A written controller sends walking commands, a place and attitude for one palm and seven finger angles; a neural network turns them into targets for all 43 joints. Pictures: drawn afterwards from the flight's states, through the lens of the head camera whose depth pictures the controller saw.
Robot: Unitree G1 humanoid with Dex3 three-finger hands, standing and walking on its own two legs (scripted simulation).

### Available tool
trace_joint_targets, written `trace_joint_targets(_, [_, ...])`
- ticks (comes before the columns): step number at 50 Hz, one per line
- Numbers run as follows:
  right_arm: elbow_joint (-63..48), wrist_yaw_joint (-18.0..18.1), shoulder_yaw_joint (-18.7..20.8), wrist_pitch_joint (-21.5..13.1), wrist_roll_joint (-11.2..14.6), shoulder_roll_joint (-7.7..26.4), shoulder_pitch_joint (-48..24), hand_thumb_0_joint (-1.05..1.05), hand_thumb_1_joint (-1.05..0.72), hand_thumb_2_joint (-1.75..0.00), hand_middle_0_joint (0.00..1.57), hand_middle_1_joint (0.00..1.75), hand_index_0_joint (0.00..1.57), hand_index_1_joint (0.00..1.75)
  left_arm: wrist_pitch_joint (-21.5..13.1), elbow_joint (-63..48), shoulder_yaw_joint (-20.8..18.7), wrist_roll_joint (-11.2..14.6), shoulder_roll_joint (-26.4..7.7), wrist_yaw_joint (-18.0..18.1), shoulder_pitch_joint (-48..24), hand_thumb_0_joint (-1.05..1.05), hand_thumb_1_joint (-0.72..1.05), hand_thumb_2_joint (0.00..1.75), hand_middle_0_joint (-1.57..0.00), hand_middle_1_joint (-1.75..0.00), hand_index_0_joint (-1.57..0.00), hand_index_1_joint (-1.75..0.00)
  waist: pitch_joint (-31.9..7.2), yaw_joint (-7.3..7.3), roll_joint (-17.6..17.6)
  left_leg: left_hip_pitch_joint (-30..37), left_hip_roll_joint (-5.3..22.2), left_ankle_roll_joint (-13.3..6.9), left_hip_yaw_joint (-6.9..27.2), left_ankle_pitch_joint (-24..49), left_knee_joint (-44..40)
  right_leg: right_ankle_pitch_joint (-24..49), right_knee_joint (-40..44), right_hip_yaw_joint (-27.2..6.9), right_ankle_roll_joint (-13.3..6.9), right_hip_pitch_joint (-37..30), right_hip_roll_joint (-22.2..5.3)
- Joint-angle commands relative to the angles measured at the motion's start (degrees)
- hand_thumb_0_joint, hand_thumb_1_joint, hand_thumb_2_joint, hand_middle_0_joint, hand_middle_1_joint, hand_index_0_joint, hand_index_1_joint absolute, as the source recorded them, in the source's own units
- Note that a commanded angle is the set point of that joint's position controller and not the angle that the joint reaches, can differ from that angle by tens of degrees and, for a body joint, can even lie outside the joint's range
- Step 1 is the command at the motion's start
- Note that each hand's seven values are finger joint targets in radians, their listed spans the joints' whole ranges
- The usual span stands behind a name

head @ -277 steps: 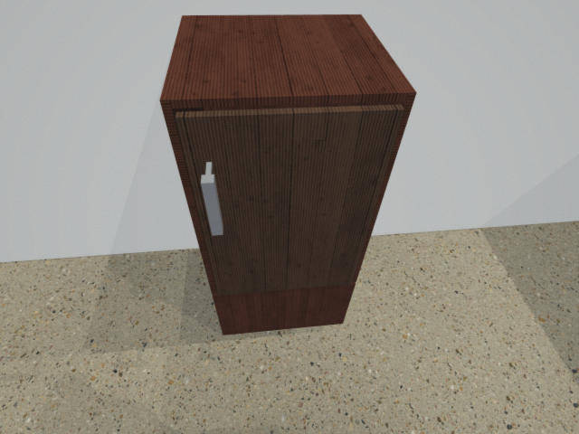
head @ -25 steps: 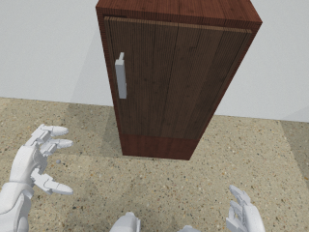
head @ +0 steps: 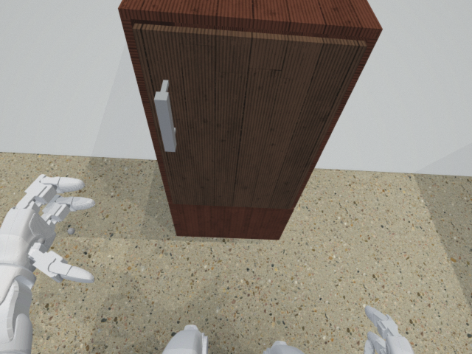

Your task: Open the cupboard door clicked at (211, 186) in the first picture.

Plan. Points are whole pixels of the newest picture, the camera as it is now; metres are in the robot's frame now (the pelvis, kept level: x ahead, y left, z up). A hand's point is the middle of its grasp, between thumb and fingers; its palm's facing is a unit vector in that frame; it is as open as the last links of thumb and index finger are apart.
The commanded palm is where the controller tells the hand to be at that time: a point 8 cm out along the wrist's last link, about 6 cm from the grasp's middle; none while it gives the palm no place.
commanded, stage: raise the hand with hooked fingers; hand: left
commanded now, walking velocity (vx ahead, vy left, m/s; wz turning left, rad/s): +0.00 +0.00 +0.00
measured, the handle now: (168, 117) +0.55 +0.17 +0.04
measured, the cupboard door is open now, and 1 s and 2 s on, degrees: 0 0 0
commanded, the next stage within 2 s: move the hooked fingers beside the handle in 0.20 s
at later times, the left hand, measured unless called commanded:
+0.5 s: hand (84, 223) +0.30 +0.25 +0.05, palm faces +0.04 -1.00 -0.02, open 14.0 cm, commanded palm +0.28 +0.31 +0.05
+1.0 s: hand (107, 184) +0.37 +0.24 +0.04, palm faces +0.01 -1.00 -0.01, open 14.0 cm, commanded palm +0.36 +0.30 +0.05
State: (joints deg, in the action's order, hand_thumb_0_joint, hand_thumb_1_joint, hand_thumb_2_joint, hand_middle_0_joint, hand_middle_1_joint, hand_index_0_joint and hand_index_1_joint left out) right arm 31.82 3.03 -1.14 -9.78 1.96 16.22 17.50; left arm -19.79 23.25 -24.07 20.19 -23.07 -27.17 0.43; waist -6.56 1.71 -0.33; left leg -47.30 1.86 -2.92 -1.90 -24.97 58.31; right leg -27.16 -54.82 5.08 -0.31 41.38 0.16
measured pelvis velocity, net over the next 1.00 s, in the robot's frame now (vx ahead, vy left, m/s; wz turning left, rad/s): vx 0.00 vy -0.01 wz -0.01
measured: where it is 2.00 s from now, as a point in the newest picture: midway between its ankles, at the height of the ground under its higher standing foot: outside the picture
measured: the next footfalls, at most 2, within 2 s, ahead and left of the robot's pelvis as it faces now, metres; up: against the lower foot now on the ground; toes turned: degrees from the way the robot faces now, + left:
none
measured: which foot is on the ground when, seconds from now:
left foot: down 0.00-1.00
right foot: down 0.00-1.00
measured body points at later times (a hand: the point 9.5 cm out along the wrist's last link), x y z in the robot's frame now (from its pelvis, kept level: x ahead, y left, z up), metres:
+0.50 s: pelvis -0.01 -0.02 -0.01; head +0.06 +0.00 +0.44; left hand +0.29 +0.31 +0.05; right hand +0.15 -0.27 -0.09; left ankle +0.03 +0.08 -0.68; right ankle +0.00 -0.12 -0.68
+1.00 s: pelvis +0.00 -0.01 -0.01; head +0.09 +0.01 +0.43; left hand +0.37 +0.30 +0.05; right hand +0.10 -0.28 -0.11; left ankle +0.03 +0.08 -0.68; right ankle +0.00 -0.12 -0.68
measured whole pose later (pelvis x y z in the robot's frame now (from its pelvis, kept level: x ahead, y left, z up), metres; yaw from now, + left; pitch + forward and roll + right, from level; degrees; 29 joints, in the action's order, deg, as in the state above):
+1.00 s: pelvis +0.00 -0.01 -0.01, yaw -1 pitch +17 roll -3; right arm 34.7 3.3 -1.4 -5.4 2.1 15.7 18.6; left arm -21.2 41.4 -24.3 15.5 -25.1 -25.5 -19.8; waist -7.0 3.6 -0.6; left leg -51.4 2.5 -2.3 -2.2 -25.6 60.2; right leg -28.1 -57.5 4.6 -1.0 46.2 0.8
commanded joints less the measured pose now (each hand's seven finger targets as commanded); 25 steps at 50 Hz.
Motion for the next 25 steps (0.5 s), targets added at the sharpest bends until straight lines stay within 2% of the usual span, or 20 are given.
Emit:
trace_joint_targets(1, [-7.3,0.6,3.7,-2.5,0.2,8.6,-0.9,0.0,-0.9,-0.9,0.2,0.3,0.2,0.3,-4.7,-11.8,-5.4,1.2,-14.6,0.7,-8.2,0.0,-0.5,0.3,-0.3,-1.2,-0.3,-1.2,-15.4,-0.92,-7.2,17.4,-0.5,2.0,5.3,16.2,-9.4,11.4,6.2,-1.4,-1.4,-1.6,2.2])
trace_joint_targets(2, [-7.4,0.8,3.7,-2.5,0.2,8.6,-1.0,0.0,-0.9,-0.9,0.2,0.3,0.2,0.3,-4.5,-11.9,-5.0,1.3,-14.2,0.4,-8.6,0.0,-0.5,0.3,-0.3,-1.2,-0.3,-1.2,-15.5,-0.75,-7.6,17.2,-0.6,1.8,5.2,15.1,-9.3,10.9,6.4,-1.6,-1.4,-1.3,2.1])
trace_joint_targets(4, [-7.4,0.9,3.5,-2.3,0.3,8.7,-1.1,0.0,-0.9,-0.9,0.2,0.3,0.2,0.3,-3.7,-9.9,-5.4,1.7,-14.3,-0.2,-8.1,0.0,-0.5,0.3,-0.3,-1.2,-0.3,-1.2,-14.6,-0.58,-5.0,14.8,-0.9,1.4,4.6,13.4,-9.1,11.0,7.1,-2.2,-1.2,-2.8,2.1])
trace_joint_targets(7, [-7.4,1.3,3.4,-2.2,0.6,8.7,-1.5,0.0,-0.9,-0.9,0.2,0.3,0.2,0.3,-3.2,-8.9,-5.1,2.1,-14.1,-0.9,-9.0,0.0,-0.5,0.3,-0.3,-1.2,-0.3,-1.2,-13.5,-0.4,-4.1,13.1,-1.1,1.2,4.4,11.8,-8.8,10.2,7.5,-2.5,-1.0,-3.1,1.9])
trace_joint_targets(10, [-7.4,1.3,3.1,-2.5,0.6,8.4,-1.9,0.0,-0.9,-0.9,0.2,0.3,0.2,0.3,-3.6,-9.5,-4.6,1.8,-14.2,-0.8,-10.7,0.0,-0.5,0.3,-0.3,-1.2,-0.3,-1.2,-13.1,-0.48,-6.2,13.7,-1.1,1.2,4.4,10.7,-9.1,8.8,7.6,-2.7,-1.2,-2.4,1.8])
trace_joint_targets(13, [-7.3,1.6,3.1,-2.7,0.5,8.3,-1.8,0.0,-0.9,-0.9,0.2,0.3,0.2,0.3,-4.3,-9.5,-4.9,2.0,-14.5,-0.7,-10.6,0.0,-0.5,0.3,-0.3,-1.2,-0.3,-1.2,-13.2,-0.29,-4.0,13.1,-1.1,0.9,4.3,10.3,-8.5,8.5,8.0,-3.4,-1.1,-3.2,1.9])
trace_joint_targets(14, [-7.3,1.6,3.1,-2.8,0.5,8.3,-1.8,0.0,-0.9,-0.9,0.2,0.3,0.2,0.3,-4.6,-10.2,-5.5,1.8,-15.1,-0.6,-10.8,0.0,-0.5,0.3,-0.3,-1.2,-0.3,-1.2,-14.5,-0.59,-4.9,13.4,-1.2,0.9,4.1,11.2,-8.4,9.6,7.7,-3.5,-1.1,-3.8,1.7])
trace_joint_targets(15, [-7.2,1.5,2.9,-2.8,0.5,8.1,-2.0,0.0,-0.9,-0.9,0.2,0.3,0.2,0.3,-4.6,-9.6,-5.0,1.6,-14.7,-0.7,-10.6,0.0,-0.5,0.3,-0.3,-1.2,-0.3,-1.2,-14.2,-0.56,-5.9,13.2,-1.2,1.0,4.0,10.9,-8.4,9.3,7.6,-3.5,-1.1,-3.6,1.6])
trace_joint_targets(19, [-5.6,2.1,2.8,-2.8,0.5,8.5,-1.5,0.0,-0.9,-0.9,0.2,0.3,0.2,0.3,-4.7,-6.0,-4.4,0.8,-15.3,-0.2,-18.9,0.0,-0.5,0.3,-0.3,-1.2,-0.3,-1.2,-12.0,1.09,-4.1,11.5,-0.9,0.9,4.4,8.2,-7.5,6.8,7.4,-3.8,-0.9,-0.6,1.7])
trace_joint_targets(20, [-5.5,2.2,2.6,-2.9,0.5,8.4,-1.7,0.0,-0.9,-0.9,0.2,0.3,0.2,0.3,-4.6,-5.4,-2.8,0.8,-13.7,-0.5,-21.0,0.0,-0.5,0.3,-0.3,-1.2,-0.3,-1.2,-12.0,1.52,-4.3,11.3,-1.0,0.9,4.5,7.4,-7.5,6.1,7.4,-3.9,-0.8,-0.3,1.5])
trace_joint_targets(21, [-5.1,2.3,2.8,-2.9,0.5,8.6,-1.3,0.0,-0.9,-0.9,0.2,0.3,0.2,0.3,-4.6,-4.6,-3.7,0.5,-15.0,-0.5,-21.6,0.0,-0.5,0.3,-0.3,-1.2,-0.3,-1.2,-12.7,1.34,-4.1,11.5,-0.9,0.9,4.6,7.5,-7.3,6.0,7.4,-3.9,-0.9,-0.4,1.4])
trace_joint_targets(22, [-5.2,2.3,2.8,-2.9,0.6,8.5,-1.3,0.0,-0.9,-0.9,0.2,0.3,0.2,0.3,-4.4,-3.9,-3.1,0.4,-14.5,-0.6,-21.0,0.0,-0.5,0.3,-0.3,-1.2,-0.3,-1.2,-13.1,0.95,-5.9,11.9,-1.0,0.9,4.4,7.5,-7.4,6.0,7.5,-4.1,-1.0,-0.3,1.3])
trace_joint_targets(25, [-4.8,2.5,2.7,-2.5,0.4,8.7,-0.8,0.0,-0.9,-0.9,0.2,0.3,0.2,0.3,-3.7,-2.2,-3.5,-0.4,-16.6,-1.0,-25.5,0.0,-0.5,0.3,-0.3,-1.2,-0.3,-1.2,-15.7,1.16,-4.8,11.7,-1.0,0.8,4.1,9.8,-6.6,8.7,6.9,-4.6,-0.9,-2.0,1.2])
